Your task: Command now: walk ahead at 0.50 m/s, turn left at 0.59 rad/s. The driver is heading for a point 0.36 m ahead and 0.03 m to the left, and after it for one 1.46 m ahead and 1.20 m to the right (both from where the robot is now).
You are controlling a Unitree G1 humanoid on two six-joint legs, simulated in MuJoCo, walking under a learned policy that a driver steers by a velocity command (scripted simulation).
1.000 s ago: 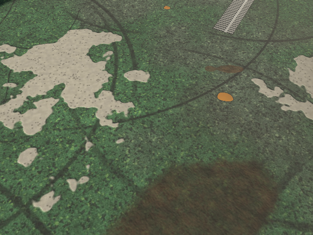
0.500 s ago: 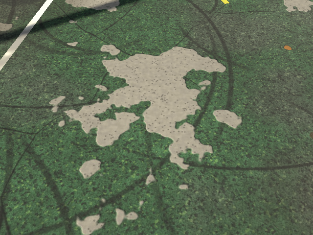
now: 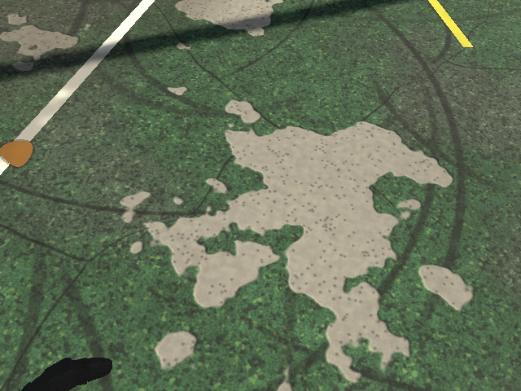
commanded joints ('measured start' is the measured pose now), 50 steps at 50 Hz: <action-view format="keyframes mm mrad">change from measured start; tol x64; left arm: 1 -110 83 14 -98 -9 -23 -12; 50 227 249 64 -145 24 100 5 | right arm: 1 32 -162 -42 -42 7 -5 -9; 50 -300 -151 -34 -127 -20 63 -41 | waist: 1 -3 134 -8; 50 103 -108 -88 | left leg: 1 -56 231 -196 -52 163 124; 10 -702 111 -56 982 -236 -63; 28 236 455 -182 121 852 103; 50 -606 132 64 823 -284 -130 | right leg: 1 111 52 -25 -83 33 -11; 8 1034 -357 618 -222 -323 -329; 18 449 -131 34 -294 542 -274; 32 -13 28 -29 590 -630 30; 50 512 -229 300 -262 65 -321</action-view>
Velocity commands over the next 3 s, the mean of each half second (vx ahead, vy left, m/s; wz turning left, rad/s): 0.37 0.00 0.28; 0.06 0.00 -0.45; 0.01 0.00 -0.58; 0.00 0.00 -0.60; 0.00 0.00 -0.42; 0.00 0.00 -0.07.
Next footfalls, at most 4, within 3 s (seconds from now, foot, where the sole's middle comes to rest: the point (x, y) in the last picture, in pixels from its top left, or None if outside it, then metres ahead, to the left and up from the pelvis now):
0.14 right None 0.26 -0.14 -0.78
0.54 left None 0.37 0.11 -0.78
0.92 right None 0.32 -0.15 -0.78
1.42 left None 0.40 0.06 -0.78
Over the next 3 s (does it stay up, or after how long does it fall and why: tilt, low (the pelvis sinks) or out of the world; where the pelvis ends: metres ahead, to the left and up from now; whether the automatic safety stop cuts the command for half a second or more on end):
stays up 0.27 -0.06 -0.01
